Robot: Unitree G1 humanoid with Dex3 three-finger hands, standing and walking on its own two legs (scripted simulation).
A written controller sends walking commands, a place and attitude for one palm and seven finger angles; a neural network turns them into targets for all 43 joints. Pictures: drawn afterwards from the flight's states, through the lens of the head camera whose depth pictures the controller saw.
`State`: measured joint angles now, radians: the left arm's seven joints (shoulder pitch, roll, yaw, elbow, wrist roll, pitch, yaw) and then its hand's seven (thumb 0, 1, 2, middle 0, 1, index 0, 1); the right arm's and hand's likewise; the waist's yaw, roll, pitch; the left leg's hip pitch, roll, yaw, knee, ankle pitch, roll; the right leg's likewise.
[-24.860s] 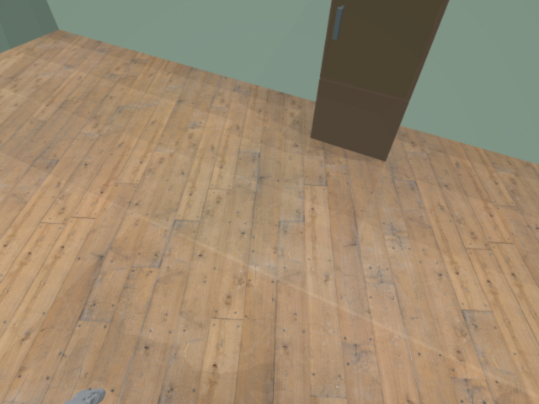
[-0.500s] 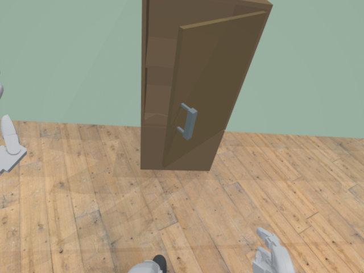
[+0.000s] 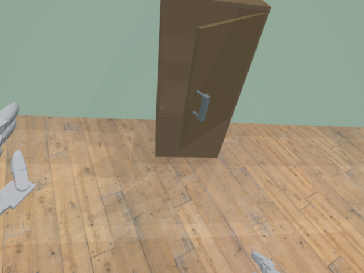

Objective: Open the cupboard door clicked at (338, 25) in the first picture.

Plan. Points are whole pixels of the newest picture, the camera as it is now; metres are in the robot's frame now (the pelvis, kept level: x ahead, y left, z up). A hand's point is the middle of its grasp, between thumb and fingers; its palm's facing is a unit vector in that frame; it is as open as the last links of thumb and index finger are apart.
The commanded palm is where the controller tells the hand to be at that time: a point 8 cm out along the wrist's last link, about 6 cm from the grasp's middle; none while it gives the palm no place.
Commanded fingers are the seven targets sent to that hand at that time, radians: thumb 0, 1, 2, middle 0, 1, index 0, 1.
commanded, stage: stop stepping back and stand still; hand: left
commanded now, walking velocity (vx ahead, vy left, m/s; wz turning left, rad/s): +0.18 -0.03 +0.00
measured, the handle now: (200, 105) +0.80 -0.04 -0.09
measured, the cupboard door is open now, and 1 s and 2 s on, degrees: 40 40 40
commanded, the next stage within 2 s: let the arm hang, fingers relaxed in 0.32 s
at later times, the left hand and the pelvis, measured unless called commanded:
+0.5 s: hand (59, 195) +0.23 +0.26 +0.07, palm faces +0.30 -0.80 -0.52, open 7.4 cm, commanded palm none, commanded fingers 0.00 0.90 0.90 -0.20 -0.30 -0.20 -0.30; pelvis +0.00 +0.01 -0.04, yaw +1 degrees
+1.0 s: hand out of the picture +0.06 +0.17 -0.19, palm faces +0.11 -0.96 -0.25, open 7.2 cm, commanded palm none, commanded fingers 0.00 0.90 0.90 -0.20 -0.30 -0.20 -0.30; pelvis +0.06 -0.02 -0.02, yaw +4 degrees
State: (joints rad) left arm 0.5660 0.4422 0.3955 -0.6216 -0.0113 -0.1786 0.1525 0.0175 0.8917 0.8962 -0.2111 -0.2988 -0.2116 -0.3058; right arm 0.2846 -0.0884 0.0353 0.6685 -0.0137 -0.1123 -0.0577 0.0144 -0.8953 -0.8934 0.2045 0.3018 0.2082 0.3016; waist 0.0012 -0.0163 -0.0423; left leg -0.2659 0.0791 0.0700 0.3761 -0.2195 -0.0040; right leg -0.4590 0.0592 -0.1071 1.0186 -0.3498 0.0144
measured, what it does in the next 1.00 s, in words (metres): steps on the spot: right foot, then left foot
